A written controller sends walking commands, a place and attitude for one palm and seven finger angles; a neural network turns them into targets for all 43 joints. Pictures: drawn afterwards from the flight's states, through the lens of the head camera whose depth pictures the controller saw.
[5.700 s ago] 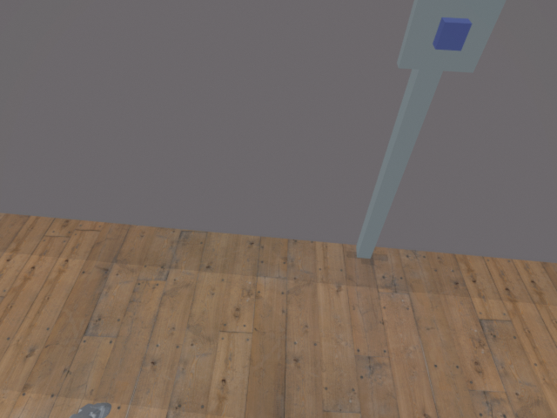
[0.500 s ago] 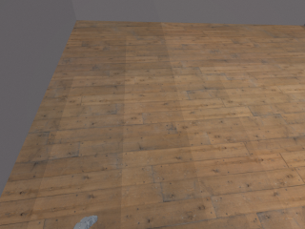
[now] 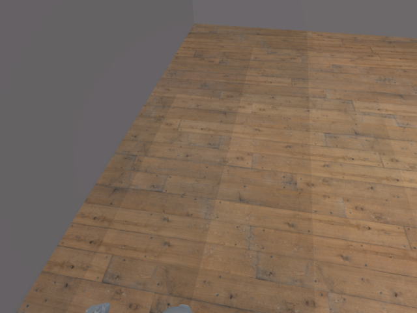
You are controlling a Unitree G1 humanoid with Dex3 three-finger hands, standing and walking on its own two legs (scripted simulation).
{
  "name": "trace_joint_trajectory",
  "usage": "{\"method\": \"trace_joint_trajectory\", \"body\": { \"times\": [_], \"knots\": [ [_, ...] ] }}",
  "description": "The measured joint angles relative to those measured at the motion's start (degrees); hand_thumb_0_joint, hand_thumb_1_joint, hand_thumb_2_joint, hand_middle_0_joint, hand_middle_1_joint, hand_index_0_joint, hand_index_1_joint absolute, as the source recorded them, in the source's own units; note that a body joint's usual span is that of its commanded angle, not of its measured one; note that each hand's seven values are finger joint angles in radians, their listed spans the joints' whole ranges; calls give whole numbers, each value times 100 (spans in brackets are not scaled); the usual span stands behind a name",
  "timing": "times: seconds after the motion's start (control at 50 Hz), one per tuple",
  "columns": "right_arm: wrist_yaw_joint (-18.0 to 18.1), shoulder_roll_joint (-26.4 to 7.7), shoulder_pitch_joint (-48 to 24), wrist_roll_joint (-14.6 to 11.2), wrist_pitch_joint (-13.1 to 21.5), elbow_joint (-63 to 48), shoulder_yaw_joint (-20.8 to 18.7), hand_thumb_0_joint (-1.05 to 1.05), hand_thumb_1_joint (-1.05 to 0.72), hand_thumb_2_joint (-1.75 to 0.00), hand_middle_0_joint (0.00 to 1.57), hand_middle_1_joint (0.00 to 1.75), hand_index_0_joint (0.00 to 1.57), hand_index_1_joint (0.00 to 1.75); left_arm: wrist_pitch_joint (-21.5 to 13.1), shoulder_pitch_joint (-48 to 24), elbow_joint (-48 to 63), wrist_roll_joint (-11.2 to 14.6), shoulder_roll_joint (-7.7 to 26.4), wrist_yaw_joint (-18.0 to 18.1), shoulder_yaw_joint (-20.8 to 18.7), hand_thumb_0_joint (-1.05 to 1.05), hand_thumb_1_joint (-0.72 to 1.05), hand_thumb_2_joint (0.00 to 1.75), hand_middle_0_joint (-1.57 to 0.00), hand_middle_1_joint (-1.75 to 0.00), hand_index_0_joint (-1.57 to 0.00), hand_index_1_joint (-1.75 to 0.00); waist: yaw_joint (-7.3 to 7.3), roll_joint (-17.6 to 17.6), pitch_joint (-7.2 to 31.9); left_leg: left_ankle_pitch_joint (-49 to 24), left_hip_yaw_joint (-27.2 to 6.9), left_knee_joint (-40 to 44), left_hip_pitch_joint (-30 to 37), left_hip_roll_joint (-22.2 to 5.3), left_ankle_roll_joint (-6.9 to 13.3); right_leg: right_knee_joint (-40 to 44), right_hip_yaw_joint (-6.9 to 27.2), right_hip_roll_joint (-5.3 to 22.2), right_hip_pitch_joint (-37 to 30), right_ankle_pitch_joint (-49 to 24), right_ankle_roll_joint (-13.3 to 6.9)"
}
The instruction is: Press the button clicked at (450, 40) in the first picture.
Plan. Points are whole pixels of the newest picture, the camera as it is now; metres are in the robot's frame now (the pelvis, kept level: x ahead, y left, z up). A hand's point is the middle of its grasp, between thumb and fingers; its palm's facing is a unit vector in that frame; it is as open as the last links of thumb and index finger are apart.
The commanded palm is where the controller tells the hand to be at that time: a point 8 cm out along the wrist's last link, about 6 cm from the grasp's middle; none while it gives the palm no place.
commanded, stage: turn to face it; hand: left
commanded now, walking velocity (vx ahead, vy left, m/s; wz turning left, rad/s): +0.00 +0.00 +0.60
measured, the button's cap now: out of the picture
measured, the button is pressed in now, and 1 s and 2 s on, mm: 0 0 0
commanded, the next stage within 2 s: take the last steps up to it in 2.00 s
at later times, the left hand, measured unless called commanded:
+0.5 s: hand out of the picture -0.06 +0.26 -0.18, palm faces +0.36 -0.90 -0.26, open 7.3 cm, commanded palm none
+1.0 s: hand out of the picture -0.02 +0.21 -0.13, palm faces +0.55 -0.79 -0.28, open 7.3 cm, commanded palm none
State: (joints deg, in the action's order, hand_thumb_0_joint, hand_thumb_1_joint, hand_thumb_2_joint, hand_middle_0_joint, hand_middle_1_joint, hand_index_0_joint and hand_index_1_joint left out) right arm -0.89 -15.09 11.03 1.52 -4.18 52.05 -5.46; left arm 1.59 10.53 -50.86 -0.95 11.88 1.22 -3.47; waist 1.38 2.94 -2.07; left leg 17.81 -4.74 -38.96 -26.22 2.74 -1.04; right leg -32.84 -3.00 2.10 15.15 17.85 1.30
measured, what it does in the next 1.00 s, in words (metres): steps on the spot, turning left: left foot, then right foot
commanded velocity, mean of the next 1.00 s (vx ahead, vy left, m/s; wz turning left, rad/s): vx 0.00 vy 0.00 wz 0.60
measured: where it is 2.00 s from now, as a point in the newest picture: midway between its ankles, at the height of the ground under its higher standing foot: outside the picture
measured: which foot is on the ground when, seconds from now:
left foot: up 0.00-0.36, down 0.38-0.86, up 0.88-1.00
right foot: down 0.00-0.38, up 0.40-0.84, down 0.86-1.00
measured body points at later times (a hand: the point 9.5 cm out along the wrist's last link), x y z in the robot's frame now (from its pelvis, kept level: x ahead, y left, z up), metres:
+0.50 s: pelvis -0.02 +0.03 +0.00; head +0.02 +0.07 +0.45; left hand -0.08 +0.30 -0.16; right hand +0.17 -0.18 -0.12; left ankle -0.05 +0.12 -0.73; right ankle -0.01 -0.12 -0.66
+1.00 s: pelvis -0.01 -0.02 +0.01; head +0.02 -0.03 +0.46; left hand -0.05 +0.25 -0.10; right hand +0.17 -0.21 -0.15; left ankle -0.09 +0.09 -0.64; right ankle +0.05 -0.11 -0.73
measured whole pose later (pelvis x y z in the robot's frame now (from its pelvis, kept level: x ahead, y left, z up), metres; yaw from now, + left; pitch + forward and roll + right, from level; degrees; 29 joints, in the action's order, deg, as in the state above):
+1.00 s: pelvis -0.01 -0.02 +0.01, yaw +36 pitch -1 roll +1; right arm -1.5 -15.5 13.6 1.7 -5.0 53.6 -5.7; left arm 1.2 9.1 -48.5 -0.9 9.9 1.2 -1.6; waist 3.0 2.9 -3.6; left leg 23.1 -1.7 -64.8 -29.5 1.9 -3.2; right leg -30.5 -6.1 4.0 12.7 16.7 -0.4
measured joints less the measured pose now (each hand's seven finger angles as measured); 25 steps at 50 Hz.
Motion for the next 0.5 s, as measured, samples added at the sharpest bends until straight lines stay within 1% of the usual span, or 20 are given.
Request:
{"method": "trace_joint_trajectory", "body": {
  "times": [0.02,0.04,0.08,0.1,0.14,0.2,0.26,0.32,0.34,0.36,0.38,0.4,0.42,0.44,0.46,0.5],
  "knots": [
    [-5,-32,-4,13,-44,1,-25,0,-91,-89,20,30,20,30,4,45,14,-8,-64,5,40,0,91,90,-19,-30,-20,-30,-14,17,13,373,51,-591,-183,24,-34,-36,-82,44,-23,37,-70],
    [-19,-57,-12,25,-78,8,-38,0,-91,-89,20,30,20,30,5,105,17,-10,-117,9,67,0,91,90,-19,-30,-20,-30,-36,6,27,534,138,-1174,-339,22,-62,1,-140,95,-77,60,-111],
    [-59,-94,-53,38,-90,7,-46,1,-91,-89,20,30,20,30,-3,205,-12,-16,-196,9,110,0,91,90,-20,-30,-20,-30,-35,-19,8,448,309,-2111,-544,-78,-149,175,-258,178,-223,20,-137],
    [-73,-102,-67,34,-78,-1,-43,1,-91,-89,20,30,20,30,-11,236,-32,-19,-221,7,132,0,91,90,-20,-30,-20,-30,-18,-36,-17,366,371,-2405,-590,-145,-201,255,-331,218,-290,-13,-139],
    [-89,-101,-86,19,-64,-3,-30,1,-91,-89,20,30,20,30,-32,273,-63,-25,-254,5,166,0,90,90,-20,-30,-21,-30,6,-90,-78,286,465,-2646,-571,-279,-295,356,-492,306,-388,-56,-138],
    [-95,-78,-131,6,-101,46,6,0,-91,-89,20,30,20,30,-65,305,-82,-42,-262,8,186,0,91,90,-20,-30,-21,-30,-29,-186,-170,410,580,-2352,-339,-443,-384,383,-725,442,-452,-48,-121],
    [-101,-44,-230,-10,-138,100,54,1,-91,-89,20,30,20,30,-80,344,-97,-63,-193,-9,178,0,91,90,-20,-30,-21,-30,-109,-264,-255,590,701,-1689,-4,-529,-391,307,-939,570,-433,2,-73],
    [-102,6,-350,-35,-107,94,120,1,-91,-89,20,30,20,30,-58,382,-130,-76,-71,-25,132,0,91,90,-20,-30,-21,-30,-207,-355,-324,693,884,-849,400,-542,-323,114,-1133,712,-352,100,15],
    [-100,25,-383,-41,-79,71,142,1,-91,-89,20,30,20,30,-46,397,-149,-75,-20,-28,106,0,91,90,-20,-30,-21,-30,-231,-390,-337,629,952,-502,563,-528,-290,13,-1195,766,-315,152,57],
    [-101,40,-406,-42,-43,34,162,1,-91,-89,20,30,20,30,-30,421,-167,-64,36,-32,78,0,91,90,-20,-30,-21,-30,-244,-421,-339,427,1018,-79,752,-508,-252,-125,-1260,825,-265,224,108],
    [-110,39,-414,-38,11,-20,183,1,-91,-89,20,30,20,30,-11,472,-171,-42,94,-40,48,0,91,90,-20,-30,-21,-30,-252,-440,-313,90,1071,396,964,-493,-152,-348,-1306,887,-168,332,166],
    [-105,85,-456,-27,79,-47,184,1,-91,-89,20,30,20,30,29,465,-199,-15,184,-52,2,0,91,90,-20,-30,-21,-30,-245,-549,-334,71,1087,430,942,-402,37,-748,-1185,980,13,464,227],
    [-99,134,-495,-37,136,-81,204,1,-91,-89,20,30,20,30,100,430,-226,-10,273,-45,-32,0,91,90,-20,-30,-21,-30,-270,-643,-384,110,1083,311,882,-337,183,-1283,-914,962,242,823,285],
    [-82,169,-509,-49,191,-107,232,1,-91,-89,20,30,20,30,174,393,-260,-10,336,-23,-57,0,91,90,-20,-30,-21,-30,-284,-672,-406,138,1057,246,853,-319,276,-1831,-654,860,476,1126,328],
    [-52,195,-501,-51,232,-130,250,0,-91,-89,20,30,20,30,229,351,-297,-4,374,-6,-81,0,91,90,-20,-30,-21,-30,-276,-657,-408,132,1008,255,856,-318,328,-2315,-462,744,685,1247,360],
    [9,231,-455,-39,260,-152,267,0,-91,-89,20,30,20,30,269,251,-333,6,415,-14,-121,0,91,90,-20,-30,-20,-30,-236,-598,-396,18,889,435,927,-300,354,-2939,-220,582,998,1082,400]
  ]
}}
